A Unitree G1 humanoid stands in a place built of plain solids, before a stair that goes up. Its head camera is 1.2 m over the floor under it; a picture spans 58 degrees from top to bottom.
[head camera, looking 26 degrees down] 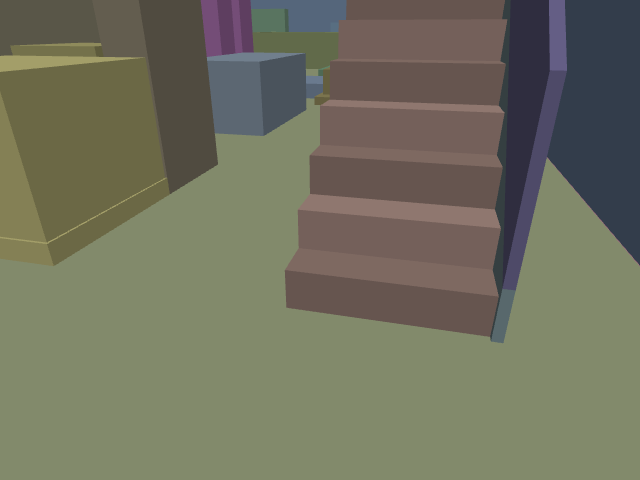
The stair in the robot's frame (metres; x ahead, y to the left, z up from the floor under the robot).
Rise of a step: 0.21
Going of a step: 0.23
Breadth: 0.93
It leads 14 degrees to the right of straight ahead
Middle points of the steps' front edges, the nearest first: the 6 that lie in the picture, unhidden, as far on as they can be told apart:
1.61 -0.29 0.21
1.83 -0.34 0.42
2.05 -0.40 0.62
2.27 -0.45 0.83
2.50 -0.50 1.04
2.72 -0.56 1.25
